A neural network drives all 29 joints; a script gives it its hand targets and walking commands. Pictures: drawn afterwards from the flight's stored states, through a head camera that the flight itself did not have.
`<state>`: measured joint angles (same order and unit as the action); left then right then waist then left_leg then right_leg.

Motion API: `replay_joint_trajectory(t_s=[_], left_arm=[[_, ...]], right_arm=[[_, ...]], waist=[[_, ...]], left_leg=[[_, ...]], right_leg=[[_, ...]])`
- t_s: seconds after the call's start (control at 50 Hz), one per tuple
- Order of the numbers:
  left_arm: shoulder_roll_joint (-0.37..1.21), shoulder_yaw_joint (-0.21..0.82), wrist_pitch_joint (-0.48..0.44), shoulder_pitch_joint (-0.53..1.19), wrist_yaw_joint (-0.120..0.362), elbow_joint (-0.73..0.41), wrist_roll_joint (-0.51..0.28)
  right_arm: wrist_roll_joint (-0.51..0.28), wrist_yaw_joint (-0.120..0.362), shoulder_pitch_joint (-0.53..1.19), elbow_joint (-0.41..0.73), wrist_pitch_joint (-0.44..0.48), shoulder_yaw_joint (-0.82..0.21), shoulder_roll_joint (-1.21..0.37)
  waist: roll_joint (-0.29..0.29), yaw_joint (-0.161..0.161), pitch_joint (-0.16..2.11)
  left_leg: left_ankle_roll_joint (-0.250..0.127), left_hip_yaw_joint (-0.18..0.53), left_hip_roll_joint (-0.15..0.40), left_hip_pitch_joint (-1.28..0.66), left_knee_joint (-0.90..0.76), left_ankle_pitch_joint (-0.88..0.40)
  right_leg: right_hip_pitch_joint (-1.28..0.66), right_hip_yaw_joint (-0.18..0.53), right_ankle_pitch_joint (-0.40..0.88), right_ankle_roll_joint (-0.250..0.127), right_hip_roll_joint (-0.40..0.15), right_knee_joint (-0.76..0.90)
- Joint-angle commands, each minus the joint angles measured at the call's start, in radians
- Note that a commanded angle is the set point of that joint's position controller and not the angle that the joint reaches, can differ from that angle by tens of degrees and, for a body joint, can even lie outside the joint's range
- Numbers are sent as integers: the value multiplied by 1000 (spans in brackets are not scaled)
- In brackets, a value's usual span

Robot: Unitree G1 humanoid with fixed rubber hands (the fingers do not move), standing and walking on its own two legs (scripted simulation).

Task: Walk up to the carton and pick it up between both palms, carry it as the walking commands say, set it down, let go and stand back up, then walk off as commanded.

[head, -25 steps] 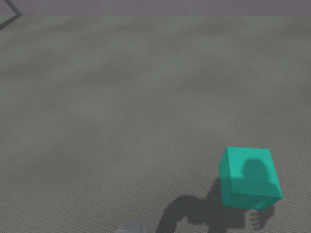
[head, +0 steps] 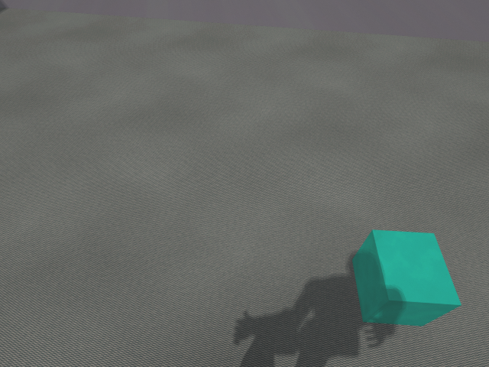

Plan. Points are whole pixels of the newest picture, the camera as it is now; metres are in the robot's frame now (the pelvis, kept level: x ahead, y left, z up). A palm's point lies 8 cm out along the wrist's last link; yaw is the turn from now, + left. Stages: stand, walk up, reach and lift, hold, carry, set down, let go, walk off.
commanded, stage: walk off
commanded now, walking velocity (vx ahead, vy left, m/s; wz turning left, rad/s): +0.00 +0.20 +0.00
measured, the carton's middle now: (397, 278) +0.51 -0.56 -0.64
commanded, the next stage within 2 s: stand in 0.86 s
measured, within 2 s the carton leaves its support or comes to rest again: neither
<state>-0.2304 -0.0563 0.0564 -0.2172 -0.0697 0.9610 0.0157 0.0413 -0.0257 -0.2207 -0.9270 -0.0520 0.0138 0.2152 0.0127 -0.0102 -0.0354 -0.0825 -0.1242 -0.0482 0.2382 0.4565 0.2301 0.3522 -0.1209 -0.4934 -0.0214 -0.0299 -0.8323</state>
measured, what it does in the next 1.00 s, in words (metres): steps to the left: right foot, then left foot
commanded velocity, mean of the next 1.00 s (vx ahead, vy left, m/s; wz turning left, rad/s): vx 0.00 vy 0.17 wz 0.00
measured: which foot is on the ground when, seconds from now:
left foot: down 0.00-0.06, up 0.08-0.46, down 0.48-0.88, up 0.90-1.00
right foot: up 0.00-0.04, down 0.06-0.48, up 0.50-0.86, down 0.88-1.00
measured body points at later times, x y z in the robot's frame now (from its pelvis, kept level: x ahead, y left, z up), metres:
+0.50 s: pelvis -0.01 +0.13 -0.01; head +0.03 +0.14 +0.44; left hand -0.03 +0.42 -0.15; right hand +0.10 -0.13 -0.14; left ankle +0.00 +0.27 -0.74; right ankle -0.01 -0.06 -0.73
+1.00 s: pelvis -0.02 +0.23 +0.01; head +0.00 +0.20 +0.46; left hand +0.02 +0.49 -0.12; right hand +0.01 -0.01 -0.16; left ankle -0.03 +0.34 -0.68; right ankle -0.03 +0.14 -0.74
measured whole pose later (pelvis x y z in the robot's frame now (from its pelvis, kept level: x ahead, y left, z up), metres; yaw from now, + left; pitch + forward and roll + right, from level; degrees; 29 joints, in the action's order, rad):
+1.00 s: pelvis -0.02 +0.23 +0.01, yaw +0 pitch +0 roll +2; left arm -0.18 -0.03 0.01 -0.25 -0.06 0.99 0.03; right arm 0.03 -0.01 -0.28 -0.98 -0.06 0.04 0.22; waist -0.04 0.01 -0.04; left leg 0.02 -0.03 -0.05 0.39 0.88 0.37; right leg 0.18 -0.13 -0.27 -0.04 -0.05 -0.45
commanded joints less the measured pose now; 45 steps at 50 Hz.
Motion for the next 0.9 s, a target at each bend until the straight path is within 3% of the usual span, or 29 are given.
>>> replay_joint_trajectory(t_s=[0.0, 0.02, 0.04, 0.06, 0.08, 0.1, 0.14, 0.18, 0.22, 0.28, 0.34, 0.4, 0.42, 0.44, 0.46, 0.48, 0.5, 0.52, 0.54, 0.56, 0.58, 0.64, 0.74, 0.78, 0.82, 0.84, 0.86, 0.88], left_arm=[[-46, -1, -15, -100, -12, -9, -7], [-42, 1, -21, -134, -13, 3, -6], [-74, -4, -31, -176, -14, 12, 5], [-155, -17, -39, -233, -14, 10, 27], [-244, -42, -23, -191, -17, 12, 26], [-182, -31, -28, -193, -15, 19, 24], [-139, -19, -41, -64, -6, -14, 13], [-123, -19, -57, -47, -4, -19, 4], [-124, -22, -64, -79, -1, -8, 12], [-155, -37, -64, -126, 2, 12, 25], [-191, -56, -52, -140, 10, 21, 30], [-241, -78, -37, -119, 13, 17, 31], [-245, -79, -33, -100, 12, 11, 26], [-234, -76, -31, -84, 12, 7, 20], [-189, -67, -33, -136, 19, 14, 25], [-64, -42, -21, -142, 24, -23, 32], [-52, -30, 1, -59, 3, -45, 12], [-97, -39, 11, -27, 1, -52, -2], [-109, -43, 9, -38, 6, -46, -7], [-127, -50, 4, -80, 10, -23, -1], [-132, -54, 2, -119, 12, -2, 14], [-101, -42, 1, -105, 13, 0, 17], [-55, -11, -3, -44, -3, -21, -3], [-50, -5, -10, -66, -9, -10, -8], [-37, 0, -18, -119, -12, 11, -10], [-53, -3, -27, -161, -12, 20, -3], [-118, -12, -37, -196, -10, 17, 21], [-217, -37, -27, -142, -7, 1, 25]], right_arm=[[-3, -2, -48, 4, -2, 24, 132], [-11, -2, -43, -1, -4, 26, 140], [-23, -3, -57, -5, -3, 26, 136], [-27, 0, -85, 10, 3, 20, 83], [-13, 3, -3, 43, -8, 37, 138], [8, 12, 21, 38, -14, 51, 162], [-5, 29, -52, 2, -10, 61, 123], [6, 41, -88, -17, -14, 66, 104], [-6, 46, -65, -6, -20, 66, 90], [-15, 53, -10, 23, -29, 52, 56], [-15, 61, 44, 58, -32, 41, 52], [-17, 62, 10, 64, -29, 51, 87], [-15, 59, -34, 49, -26, 56, 92], [-8, 56, -100, 18, -20, 63, 102], [8, 52, -173, -7, -4, 75, 147], [7, 58, -186, 14, 10, 87, 268], [-3, 45, -148, 25, 15, 90, 290], [1, 36, -88, 35, 12, 69, 226], [2, 26, -28, 46, 8, 54, 187], [2, 21, 25, 62, 6, 44, 167], [-6, 13, 44, 74, 9, 40, 150], [-7, 4, 16, 68, 18, 29, 118], [1, -8, -60, 23, 9, 24, 118], [1, -4, -62, 13, 5, 24, 122], [-10, -3, -49, 4, 0, 27, 134], [-22, -4, -59, -1, -1, 27, 136], [-35, -5, -84, 5, 7, 20, 92], [-35, -4, -61, 28, 7, 26, 94]], waist=[[-112, 24, 39], [-91, 49, 43], [-28, 77, 43], [215, 89, 79], [342, 103, -75], [141, 92, -61], [67, 13, -50], [108, 7, -15], [129, 23, 7], [197, 54, 5], [247, 81, -8], [269, 67, -4], [249, 40, 6], [193, 7, 29], [37, -9, 91], [-327, -19, 112], [-413, -66, 94], [-317, -43, 51], [-250, -5, 14], [-206, 30, 21], [-197, 44, 32], [-170, 26, 44], [-161, -7, 25], [-131, 3, 33], [-89, 43, 44], [-51, 70, 43], [134, 81, 60], [362, 84, -53]], left_leg=[[-134, 280, 273, -68, -131, -306], [-104, 264, 253, -21, -117, -263], [-39, 234, 214, 91, -77, -152], [40, 141, 128, 255, 151, 121], [82, 76, 28, 354, 383, 332], [92, 192, 48, 315, 560, 269], [118, 249, 44, 306, 651, 143], [155, 227, 26, 305, 687, 80], [183, 204, 25, 305, 666, 74], [210, 139, 58, 285, 491, 85], [201, 63, 87, 184, 310, 116], [169, 43, 90, 82, 143, 124], [149, 37, 91, 17, 26, 55], [129, 16, 68, -94, -85, -15], [121, 71, 121, -263, -147, -68], [57, 355, 396, -321, -204, -213], [-61, 333, 402, -78, -202, -245], [-72, 286, 357, -24, -210, -170], [-49, 228, 310, 14, -204, -132], [-31, 198, 270, -14, -190, -137], [-47, 182, 259, -27, -173, -224], [-90, 189, 253, -49, -167, -246], [-141, 270, 282, -77, -163, -238], [-148, 292, 286, -80, -159, -288], [-114, 269, 257, -33, -139, -256], [-58, 247, 229, 61, -121, -162], [17, 188, 166, 206, 25, 10], [82, 34, 28, 321, 253, 279]], right_leg=[[-61, 12, 77, -20, -10, 213], [-153, 15, 179, -23, -20, 345], [-301, 79, 323, -20, -94, 507], [-450, 414, 199, -61, -389, 635], [-215, 561, 494, -233, -561, 632], [-182, 464, 550, -242, -505, 607], [-150, 284, 506, -156, -374, 587], [-196, 185, 637, -119, -308, 545], [-223, 139, 727, -111, -293, 514], [-241, 114, 712, -98, -278, 498], [-188, 106, 615, -99, -275, 510], [-153, 149, 610, -80, -311, 496], [-135, 146, 604, -61, -311, 458], [-94, 126, 567, -36, -288, 389], [-8, 67, 397, 1, -220, 238], [208, -38, -133, 48, -66, -39], [167, 86, -215, 25, -15, -224], [180, 149, -165, 3, -2, -334], [188, 164, -87, -11, -6, -358], [188, 140, -10, -8, -17, -369], [179, 98, 35, 4, -22, -393], [146, 43, 47, 29, -32, -301], [51, 24, -22, -4, -15, 2], [-7, 21, 5, -16, -9, 110], [-132, 10, 138, -27, -11, 307], [-266, 42, 303, -27, -61, 480], [-410, 281, 207, -50, -263, 595], [-254, 522, 418, -218, -528, 645]])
